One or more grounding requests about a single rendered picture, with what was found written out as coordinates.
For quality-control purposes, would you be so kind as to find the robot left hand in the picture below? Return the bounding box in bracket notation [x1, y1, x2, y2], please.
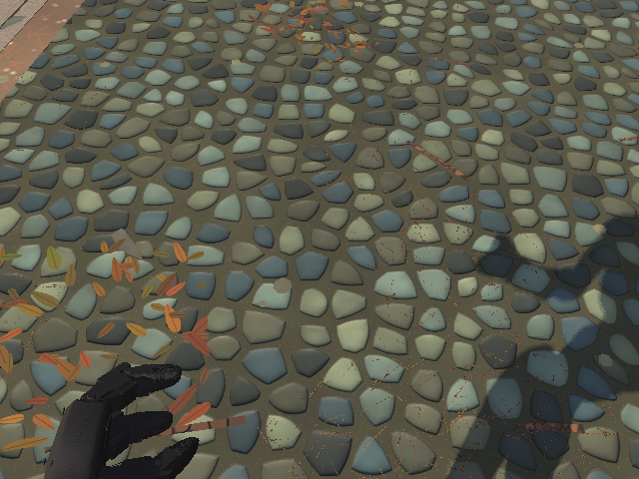
[43, 362, 200, 479]

